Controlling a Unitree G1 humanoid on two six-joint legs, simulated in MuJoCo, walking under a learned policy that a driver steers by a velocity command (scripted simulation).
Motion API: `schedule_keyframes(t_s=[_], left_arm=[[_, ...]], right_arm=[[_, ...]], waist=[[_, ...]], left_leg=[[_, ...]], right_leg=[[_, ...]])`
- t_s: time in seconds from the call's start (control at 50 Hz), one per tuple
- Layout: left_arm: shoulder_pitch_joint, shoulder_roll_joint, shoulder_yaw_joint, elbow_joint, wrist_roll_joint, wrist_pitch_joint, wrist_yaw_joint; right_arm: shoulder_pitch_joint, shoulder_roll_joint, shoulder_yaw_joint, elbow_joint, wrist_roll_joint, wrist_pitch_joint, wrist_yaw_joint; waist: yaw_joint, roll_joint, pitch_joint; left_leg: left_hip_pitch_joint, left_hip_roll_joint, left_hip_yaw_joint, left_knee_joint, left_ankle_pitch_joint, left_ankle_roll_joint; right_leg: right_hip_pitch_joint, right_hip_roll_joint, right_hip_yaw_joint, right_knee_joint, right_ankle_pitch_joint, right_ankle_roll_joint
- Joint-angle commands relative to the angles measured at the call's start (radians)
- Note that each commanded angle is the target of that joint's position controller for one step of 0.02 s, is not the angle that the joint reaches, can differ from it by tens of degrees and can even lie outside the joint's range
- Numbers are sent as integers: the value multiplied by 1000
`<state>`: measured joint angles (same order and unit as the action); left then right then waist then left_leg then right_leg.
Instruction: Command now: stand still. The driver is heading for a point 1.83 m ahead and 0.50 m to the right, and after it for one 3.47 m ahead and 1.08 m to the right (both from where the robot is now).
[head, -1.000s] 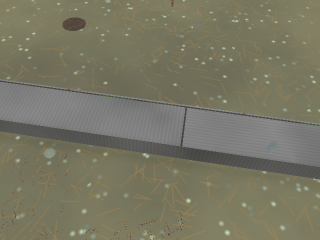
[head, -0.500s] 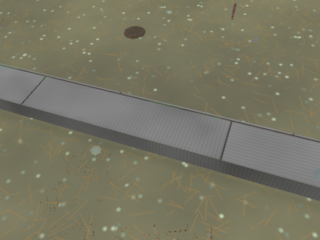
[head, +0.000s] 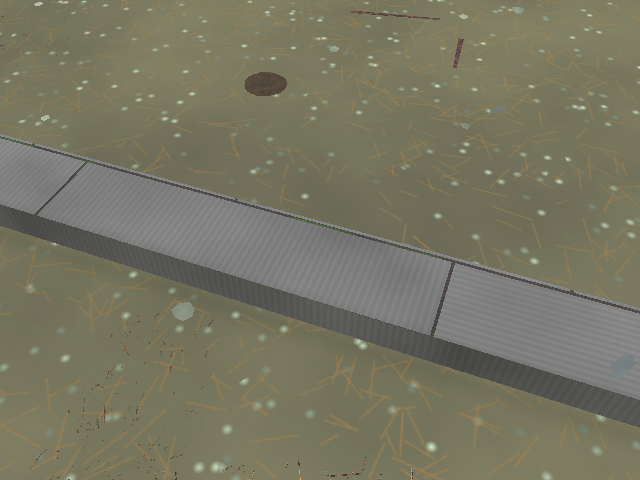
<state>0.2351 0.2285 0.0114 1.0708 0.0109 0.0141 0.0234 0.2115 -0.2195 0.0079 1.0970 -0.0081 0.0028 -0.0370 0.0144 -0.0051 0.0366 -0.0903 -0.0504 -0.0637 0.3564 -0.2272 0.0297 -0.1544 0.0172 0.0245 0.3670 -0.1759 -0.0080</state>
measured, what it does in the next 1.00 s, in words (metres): stands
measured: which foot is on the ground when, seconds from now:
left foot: down 0.00-1.00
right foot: down 0.00-1.00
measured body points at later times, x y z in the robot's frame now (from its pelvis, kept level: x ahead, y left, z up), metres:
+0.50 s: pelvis +0.00 +0.00 +0.00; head +0.01 +0.00 +0.45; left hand +0.01 +0.23 -0.16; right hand +0.00 -0.23 -0.16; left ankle -0.02 +0.11 -0.75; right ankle +0.02 -0.11 -0.75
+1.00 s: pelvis +0.01 +0.00 +0.00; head +0.02 +0.00 +0.45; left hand +0.00 +0.22 -0.16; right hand -0.01 -0.22 -0.16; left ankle -0.02 +0.11 -0.75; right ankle +0.02 -0.11 -0.75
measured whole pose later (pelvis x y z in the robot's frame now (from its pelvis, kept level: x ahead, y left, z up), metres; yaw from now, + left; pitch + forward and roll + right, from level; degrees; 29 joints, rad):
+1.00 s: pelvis +0.01 +0.00 +0.00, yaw +0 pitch -1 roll +0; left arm 0.28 0.15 0.00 1.16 0.01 0.00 0.04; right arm 0.30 -0.15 0.02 1.16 -0.01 -0.01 -0.05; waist 0.01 0.00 0.03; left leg -0.11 -0.04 -0.06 0.39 -0.26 0.02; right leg -0.17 0.02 0.03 0.41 -0.21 -0.01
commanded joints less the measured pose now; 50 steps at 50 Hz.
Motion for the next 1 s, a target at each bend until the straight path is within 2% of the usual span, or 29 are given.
schedule_keyframes(t_s=[0.02, 0.4, 1.0], left_arm=[[21, 91, 11, -8, 0, -8, 4], [66, 45, -6, 58, -2, -12, 14], [114, 3, -5, 81, -2, -15, 22]], right_arm=[[22, -103, -13, -11, 0, -8, -3], [104, -52, -1, 43, -1, -10, -8], [172, -5, -4, 56, -2, -13, -15]], waist=[[-2, 10, 20], [-6, 6, 26], [-9, 7, 38]], left_leg=[[-88, 119, -105, -84, 63, 29], [-90, 110, -86, -56, 103, 27], [-85, 112, -73, -32, 136, 23]], right_leg=[[19, -90, 87, -46, 53, -24], [-3, -92, 86, -31, 70, -28], [-3, -91, 84, -16, 104, -34]])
